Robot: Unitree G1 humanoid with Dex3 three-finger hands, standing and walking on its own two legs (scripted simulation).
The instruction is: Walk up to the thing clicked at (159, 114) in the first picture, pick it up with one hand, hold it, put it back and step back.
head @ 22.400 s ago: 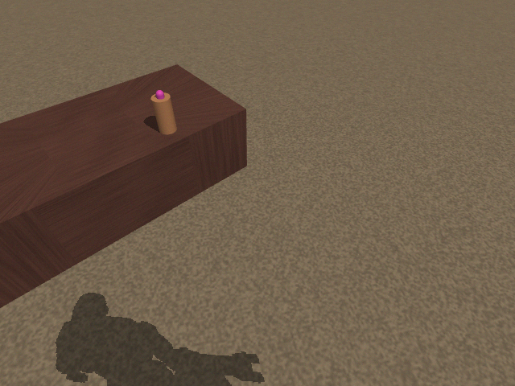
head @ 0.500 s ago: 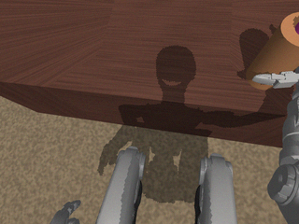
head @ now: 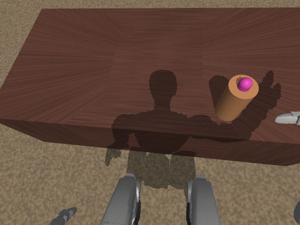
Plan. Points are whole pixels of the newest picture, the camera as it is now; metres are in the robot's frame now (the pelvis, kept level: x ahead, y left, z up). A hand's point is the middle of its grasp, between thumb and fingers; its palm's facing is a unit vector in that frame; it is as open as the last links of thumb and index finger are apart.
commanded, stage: home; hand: right
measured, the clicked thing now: (235, 97) +0.50 -0.23 -0.10
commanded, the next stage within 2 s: none
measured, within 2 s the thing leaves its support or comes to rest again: neither
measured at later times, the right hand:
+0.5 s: hand out of the picture +0.32 -0.30 +0.06, palm faces +0.29 +0.90 -0.33, open 17.5 cm
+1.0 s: hand (270, 212) +0.20 -0.18 +0.08, palm faces +0.24 +0.94 -0.25, open 17.6 cm
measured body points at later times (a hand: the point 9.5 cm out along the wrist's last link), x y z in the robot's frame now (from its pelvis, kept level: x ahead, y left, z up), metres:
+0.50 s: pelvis +0.04 -0.02 +0.14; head +0.10 -0.06 +0.58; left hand +0.13 +0.24 +0.03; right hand +0.30 -0.34 +0.08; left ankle +0.05 +0.16 -0.55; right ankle +0.06 -0.14 -0.55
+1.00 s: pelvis +0.04 +0.01 +0.14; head +0.06 +0.01 +0.59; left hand +0.25 +0.23 +0.07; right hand +0.18 -0.23 +0.10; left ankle +0.05 +0.16 -0.55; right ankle +0.06 -0.14 -0.55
